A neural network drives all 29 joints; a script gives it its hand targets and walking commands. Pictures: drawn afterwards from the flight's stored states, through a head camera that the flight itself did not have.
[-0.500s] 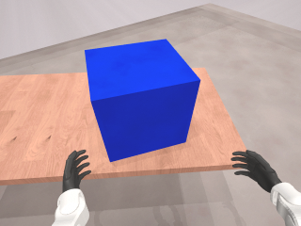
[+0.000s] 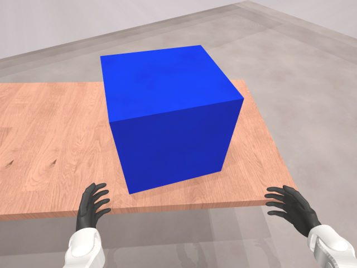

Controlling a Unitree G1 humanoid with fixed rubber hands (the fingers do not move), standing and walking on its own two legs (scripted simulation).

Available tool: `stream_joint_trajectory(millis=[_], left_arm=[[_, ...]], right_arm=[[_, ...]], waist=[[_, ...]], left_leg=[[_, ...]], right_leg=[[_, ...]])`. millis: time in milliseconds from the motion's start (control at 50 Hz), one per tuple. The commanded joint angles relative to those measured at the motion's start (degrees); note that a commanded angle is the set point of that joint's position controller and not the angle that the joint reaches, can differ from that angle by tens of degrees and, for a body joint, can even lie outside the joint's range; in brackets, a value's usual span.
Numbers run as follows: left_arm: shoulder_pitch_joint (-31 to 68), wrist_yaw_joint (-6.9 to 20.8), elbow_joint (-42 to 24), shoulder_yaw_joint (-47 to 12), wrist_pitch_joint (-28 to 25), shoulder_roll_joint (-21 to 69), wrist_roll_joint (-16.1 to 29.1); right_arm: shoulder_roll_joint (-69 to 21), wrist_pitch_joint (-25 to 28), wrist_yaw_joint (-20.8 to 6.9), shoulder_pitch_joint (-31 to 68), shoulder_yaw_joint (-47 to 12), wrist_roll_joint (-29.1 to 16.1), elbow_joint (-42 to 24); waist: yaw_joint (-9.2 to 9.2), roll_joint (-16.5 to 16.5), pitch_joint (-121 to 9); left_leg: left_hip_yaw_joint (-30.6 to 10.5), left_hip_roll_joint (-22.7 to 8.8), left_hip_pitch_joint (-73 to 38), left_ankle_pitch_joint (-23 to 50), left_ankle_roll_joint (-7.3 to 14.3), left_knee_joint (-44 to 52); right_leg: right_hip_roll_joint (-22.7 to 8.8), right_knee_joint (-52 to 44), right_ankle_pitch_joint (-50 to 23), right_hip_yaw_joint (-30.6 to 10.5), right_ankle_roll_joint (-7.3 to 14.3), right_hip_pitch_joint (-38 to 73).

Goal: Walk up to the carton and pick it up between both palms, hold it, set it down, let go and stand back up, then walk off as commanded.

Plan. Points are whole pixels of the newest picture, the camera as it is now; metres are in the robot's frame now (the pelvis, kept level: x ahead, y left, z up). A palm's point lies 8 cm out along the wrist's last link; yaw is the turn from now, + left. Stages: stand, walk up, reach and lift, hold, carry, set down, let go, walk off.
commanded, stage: set down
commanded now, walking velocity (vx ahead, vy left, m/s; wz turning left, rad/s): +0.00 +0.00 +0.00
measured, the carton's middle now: (165, 118) +0.49 +0.04 +0.07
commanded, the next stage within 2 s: let go in 1.56 s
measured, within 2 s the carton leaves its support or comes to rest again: neither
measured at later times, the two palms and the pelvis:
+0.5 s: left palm (84, 243) +0.18 +0.20 -0.01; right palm (296, 235) +0.21 -0.26 -0.01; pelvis +0.01 +0.00 +0.00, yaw +0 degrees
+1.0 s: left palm (78, 250) +0.18 +0.22 -0.04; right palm (273, 244) +0.20 -0.22 -0.05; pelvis +0.02 +0.01 +0.00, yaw +0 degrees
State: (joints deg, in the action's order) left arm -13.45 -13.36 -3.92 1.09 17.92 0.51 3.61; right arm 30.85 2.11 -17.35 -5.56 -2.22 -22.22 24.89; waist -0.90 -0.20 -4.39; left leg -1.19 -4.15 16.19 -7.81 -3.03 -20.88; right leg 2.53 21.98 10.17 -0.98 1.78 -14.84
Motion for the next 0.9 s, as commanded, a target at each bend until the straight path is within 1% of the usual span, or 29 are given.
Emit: stream_joint_trajectory(millis=[0, 20, 40, 60, 80, 140, 180, 220, 240, 260, 320, 360, 380, 400, 440, 460, 540, 560, 600, 620, 640, 660, 680, 700, 720, 800, 840, 860, 880], left_arm=[[0.01, 1.43, -8.46, 0.7, -4.71, -6.22, -4.16], [-3.01, 1.45, -8.73, 0.37, -5.26, -5.65, -4.02], [-2.04, 1.39, -11.09, 0.4, -5.98, -5.76, -4.73], [-1.85, 2.32, -7.4, 0.46, -5.29, -7.08, -4.09], [-1.12, 2.1, -9.94, -0.44, -6.64, -6.9, -3.56], [-6.25, 3.49, -7.7, 0.88, -8.03, -7.37, -4.42], [-8.41, 3.36, -7.92, 1.17, -9.95, -7.97, -4.0], [-5.71, 4.02, -4.91, 1.52, -11.04, -7.05, -4.58], [-6.01, 2.78, -9.72, 0.18, -11.84, -7.09, -4.26], [-4.92, 4.21, -3.32, 0.31, -10.62, -7.19, -3.8], [-2.43, 3.02, -4.25, 0.07, -11.3, -7.98, -5.05], [-1.66, 4.22, 1.99, 0.15, -10.29, -7.64, -3.96], [-1.6, 3.77, -1.01, -0.33, -10.2, -8.48, -3.88], [-1.06, 4.54, 4.01, 0.23, -9.6, -8.82, -4.67], [-1.32, 3.51, -1.09, 0.61, -10.38, -7.63, -4.51], [-0.46, 4.86, 3.71, 0.85, -9.88, -8.81, -4.22], [1.14, 4.34, 2.03, 0.64, -9.57, -8.93, -4.39], [2.1, 4.51, 1.24, -0.2, -9.75, -8.73, -3.57], [4.42, 5.96, 6.59, 0.49, -8.62, -10.86, -3.67], [5.33, 6.52, 8.29, 1.09, -8.65, -11.55, -4.37], [5.1, 5.7, 2.91, 1.45, -8.87, -11.2, -3.71], [4.63, 6.47, 6.51, 1.06, -8.35, -11.68, -3.64], [3.75, 5.82, 3.32, 1.22, -8.85, -11.54, -3.56], [3.74, 5.94, 3.21, 0.58, -9.65, -12.18, -3.53], [5.11, 5.77, 4.25, 1.24, -9.53, -13.37, -3.7], [3.06, 7.41, 6.9, 1.4, -10.91, -14.17, -1.33], [0.49, 7.52, 8.53, 1.74, -11.49, -13.47, -2.27], [0.74, 7.14, 3.98, 0.27, -12.42, -13.78, -1.88], [-0.92, 8.11, 9.43, 1.16, -11.95, -13.61, -1.81]], right_arm=[[11.99, 3.9, 2.5, 0.98, 12.98, 2.38, -8.66], [13.01, 4.39, 2.55, -2.03, 12.63, 2.05, -9.82], [12.97, 5.09, 2.55, -1.04, 12.58, 1.84, -11.0], [11.95, 4.47, 3.28, -1.08, 12.62, 2.61, -8.6], [11.94, 5.78, 3.2, -0.19, 12.14, 2.24, -11.9], [10.4, 7.07, 4.45, -5.57, 9.87, 2.16, -12.65], [10.99, 8.83, 4.72, -6.31, 9.29, 2.27, -14.09], [8.25, 9.29, 5.24, -6.54, 8.31, 2.88, -11.05], [8.74, 10.37, 4.53, -4.93, 8.65, 1.94, -14.84], [8.31, 9.49, 5.28, -5.12, 8.1, 3.22, -10.68], [7.17, 9.77, 4.95, -2.88, 8.02, 3.48, -11.23], [4.01, 8.08, 6.02, -3.82, 7.08, 5.65, -8.74], [5.93, 8.08, 5.84, -2.79, 8.11, 5.68, -11.74], [4.12, 7.23, 6.42, -3.04, 6.68, 6.65, -9.89], [4.5, 7.37, 5.26, -3.31, 6.61, 5.91, -10.83], [2.81, 6.22, 6.47, -3.93, 7.34, 7.23, -8.34], [1.39, 5.56, 7.12, -2.88, 7.21, 8.51, -10.74], [1.37, 5.61, 7.23, -2.05, 6.83, 9.26, -11.47], [-2.25, 4.02, 8.09, -1.87, 6.31, 11.24, -11.14], [-2.7, 3.78, 8.6, -1.62, 6.87, 12.72, -8.37], [-1.69, 4.03, 8.43, -1.95, 7.09, 11.88, -10.56], [-3.29, 3.9, 9.2, -1.98, 6.49, 12.87, -8.05], [-2.64, 4.26, 9.06, -1.71, 7.13, 12.11, -10.43], [-3.33, 4.98, 9.53, -2.68, 7.26, 12.67, -11.02], [-4.89, 4.92, 9.74, -0.74, 6.54, 13.31, -11.2], [-6.12, 6.65, 11.39, -3.29, 6.8, 14.75, -9.99], [-7.13, 7.82, 11.76, -5.23, 5.1, 14.01, -8.19], [-5.75, 8.75, 11.57, -4.31, 6.39, 14.0, -8.03], [-5.58, 8.39, 12.09, -6.15, 5.97, 14.85, -5.91]], waist=[[0.49, 8.99, -5.17], [0.13, 7.92, -5.62], [0.09, 7.64, -6.08], [1.12, 8.04, -4.84], [0.32, 8.25, -5.82], [0.58, 8.81, -9.68], [-1.25, 9.22, -9.4], [-0.49, 8.88, -8.35], [-1.19, 7.74, -10.89], [0.07, 9.51, -6.33], [-0.86, 7.09, -5.7], [-0.17, 8.8, -2.28], [-0.03, 8.17, -2.71], [-0.34, 8.23, 0.69], [-2.2, 7.78, -1.64], [-0.47, 8.94, -0.49], [-0.81, 6.17, 0.99], [-0.98, 8.41, 2.09], [-0.13, 8.62, 4.22], [0.65, 8.73, 4.79], [0.1, 7.64, 2.02], [0.71, 8.13, 3.69], [0.32, 5.69, 1.12], [-0.4, 6.41, 2.0], [-0.83, 5.87, 1.21], [-0.51, 8.95, -2.45], [-0.79, 6.47, -0.96], [-0.69, 3.72, -3.84], [-0.36, 5.61, -2.09]], left_leg=[[2.12, 4.64, -12.76, 4.0, 3.01, 1.68], [2.37, 4.56, -14.26, 7.08, 2.71, 1.93], [1.74, 4.24, -14.4, 6.87, 2.86, 1.84], [2.03, 4.54, -15.03, 5.12, 2.83, 1.45], [1.81, 4.67, -13.5, 6.29, 2.75, 1.33], [2.39, 5.75, -12.23, 10.85, 2.12, -0.05], [2.56, 5.93, -12.52, 12.22, 2.03, 0.2], [2.8, 5.92, -12.27, 10.36, 2.14, 0.39], [1.42, 4.98, -13.4, 11.71, 1.56, 0.51], [2.09, 5.48, -12.42, 7.51, 2.29, 0.03], [1.61, 5.32, -12.47, 4.15, 2.38, 1.75], [2.23, 5.28, -11.4, 1.43, 2.61, 1.42], [2.01, 5.36, -10.68, 2.36, 2.73, 1.75], [2.54, 5.78, -9.39, -1.11, 3.58, 2.34], [2.18, 5.02, -11.07, 3.13, 3.19, 3.39], [2.57, 5.27, -10.25, 0.36, 3.52, 3.07], [3.16, 5.2, -10.22, -0.23, 2.67, 3.12], [3.07, 4.84, -9.2, -0.85, 3.11, 3.05], [3.54, 5.25, -8.25, -4.87, 3.52, 3.34], [3.57, 5.05, -7.23, -6.45, 3.4, 4.01], [3.47, 4.87, -8.76, -3.58, 2.81, 3.21], [3.51, 4.92, -8.79, -4.35, 2.79, 3.01], [3.27, 5.05, -9.48, -1.97, 2.45, 3.27], [3.57, 5.2, -9.95, -1.22, 2.96, 3.1], [3.95, 5.3, -8.53, -3.38, 3.16, 3.64], [4.68, 5.4, -8.09, 0.24, 3.46, 2.63], [4.4, 5.41, -10.05, 1.59, 2.59, 2.34], [4.29, 5.66, -11.65, 4.21, 2.41, 1.79], [4.87, 5.79, -12.25, 3.59, 2.5, 1.74]], right_leg=[[-2.24, -6.22, -3.66, -3.71, -0.3, 4.77], [-1.64, -5.44, -9.28, -2.38, -0.45, 4.9], [-1.36, -5.15, -8.35, -2.67, -0.67, 5.21], [-0.97, -5.8, -7.97, -2.23, -0.61, 2.95], [-0.46, -4.8, -9.72, -1.58, -0.84, 4.83], [-1.92, -3.68, -22.78, -4.71, -1.73, 11.49], [-1.03, -2.91, -26.33, -2.86, -1.86, 11.96], [-2.22, -3.42, -24.41, -3.98, -2.38, 11.04], [-1.5, -2.95, -23.17, -2.48, -1.71, 9.14], [-2.11, -4.05, -19.39, -4.31, -2.23, 8.21], [-2.44, -4.95, -10.98, -3.72, -1.54, 6.8], [-3.52, -6.19, -5.79, -4.98, -1.61, 4.06], [-3.22, -5.96, -6.15, -4.25, -0.8, 4.7], [-4.58, -6.89, -3.24, -5.76, -1.07, 5.44], [-2.62, -5.73, -3.68, -2.9, -0.94, 5.0], [-4.09, -6.92, -3.97, -5.02, -1.4, 5.37], [-4.2, -7.56, 2.53, -4.55, -1.15, 4.68], [-4.43, -7.21, 2.98, -4.58, -1.58, 4.59], [-5.82, -9.16, 9.22, -7.15, -2.35, 3.66], [-5.59, -8.64, 9.27, -5.54, -1.56, 4.27], [-5.55, -8.55, 7.83, -6.16, -1.96, 4.93], [-5.37, -8.12, 7.89, -5.96, -2.26, 4.51], [-4.99, -7.58, 5.54, -4.74, -1.45, 4.92], [-4.44, -7.54, 3.25, -3.76, -1.8, 6.27], [-5.43, -7.79, 6.81, -4.52, -2.25, 4.32], [-4.67, -5.56, -4.0, -3.52, -2.6, 8.82], [-4.38, -4.49, -7.11, -2.53, -2.74, 8.07], [-3.45, -3.95, -11.22, -1.55, -2.31, 8.89], [-2.7, -4.46, -10.76, -1.31, -2.09, 7.51]])
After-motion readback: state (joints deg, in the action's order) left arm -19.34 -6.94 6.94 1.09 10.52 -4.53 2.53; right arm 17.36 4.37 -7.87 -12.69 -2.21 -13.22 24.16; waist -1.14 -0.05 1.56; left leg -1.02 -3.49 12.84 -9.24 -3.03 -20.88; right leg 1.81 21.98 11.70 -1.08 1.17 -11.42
